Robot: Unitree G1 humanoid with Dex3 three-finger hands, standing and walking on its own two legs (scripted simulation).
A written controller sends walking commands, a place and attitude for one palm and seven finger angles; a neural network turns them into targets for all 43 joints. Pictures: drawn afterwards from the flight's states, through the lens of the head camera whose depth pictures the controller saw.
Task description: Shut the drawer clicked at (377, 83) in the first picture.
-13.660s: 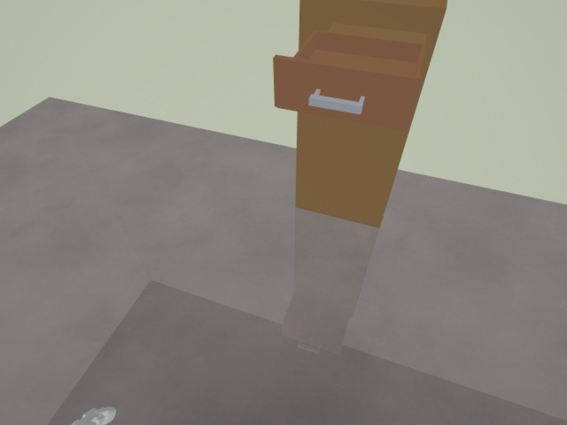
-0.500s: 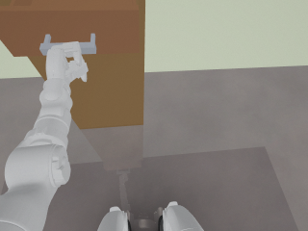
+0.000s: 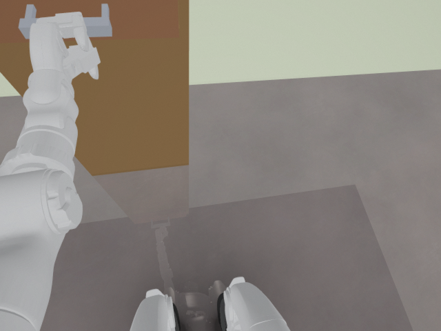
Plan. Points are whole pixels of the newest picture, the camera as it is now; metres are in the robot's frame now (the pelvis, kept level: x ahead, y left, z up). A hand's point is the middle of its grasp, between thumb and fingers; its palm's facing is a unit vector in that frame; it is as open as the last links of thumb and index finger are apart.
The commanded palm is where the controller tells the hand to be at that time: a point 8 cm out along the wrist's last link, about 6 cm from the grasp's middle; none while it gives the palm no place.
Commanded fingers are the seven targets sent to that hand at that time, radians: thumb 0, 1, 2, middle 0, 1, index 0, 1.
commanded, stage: push the drawer shut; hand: left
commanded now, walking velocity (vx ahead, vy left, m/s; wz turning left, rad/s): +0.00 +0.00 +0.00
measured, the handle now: (68, 19) +0.65 +0.17 +0.10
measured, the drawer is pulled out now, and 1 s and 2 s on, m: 0.03 0.00 0.00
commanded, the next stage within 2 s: pull the fist back off the drawer in 0.54 s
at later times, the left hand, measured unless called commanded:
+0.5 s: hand (87, 35) +0.61 +0.13 +0.10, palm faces +0.01 -1.00 -0.05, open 3.2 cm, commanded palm +0.64 +0.16 +0.10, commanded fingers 0.00 0.90 0.90 -1.40 -1.60 -1.40 -1.60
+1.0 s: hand (84, 35) +0.61 +0.14 +0.10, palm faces +0.01 -1.00 -0.03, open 3.2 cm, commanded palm +0.60 +0.16 +0.10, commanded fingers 0.00 0.90 0.90 -1.40 -1.60 -1.40 -1.60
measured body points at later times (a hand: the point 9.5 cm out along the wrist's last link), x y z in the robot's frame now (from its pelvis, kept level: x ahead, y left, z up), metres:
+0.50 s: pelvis +0.00 +0.00 -0.01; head +0.18 +0.03 +0.40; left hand +0.60 +0.19 +0.10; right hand -0.09 -0.24 -0.10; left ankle +0.02 +0.10 -0.66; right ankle +0.01 -0.11 -0.66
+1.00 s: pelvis -0.01 +0.02 -0.02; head +0.17 +0.04 +0.39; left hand +0.60 +0.19 +0.10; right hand -0.11 -0.22 -0.09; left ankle +0.02 +0.10 -0.66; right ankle +0.01 -0.11 -0.66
